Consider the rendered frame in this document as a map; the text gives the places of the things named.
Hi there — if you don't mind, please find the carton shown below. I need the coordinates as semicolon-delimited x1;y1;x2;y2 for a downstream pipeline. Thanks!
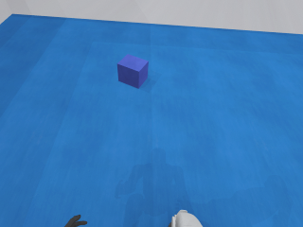
117;54;149;89

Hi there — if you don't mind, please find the right robot thigh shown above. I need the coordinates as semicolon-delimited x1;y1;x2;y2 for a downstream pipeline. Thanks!
171;212;203;227

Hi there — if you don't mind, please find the left robot hand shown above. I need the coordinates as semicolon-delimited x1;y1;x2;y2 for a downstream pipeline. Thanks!
64;215;87;227

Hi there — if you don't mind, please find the robot right shin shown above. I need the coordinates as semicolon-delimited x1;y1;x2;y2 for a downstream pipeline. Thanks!
177;210;187;214

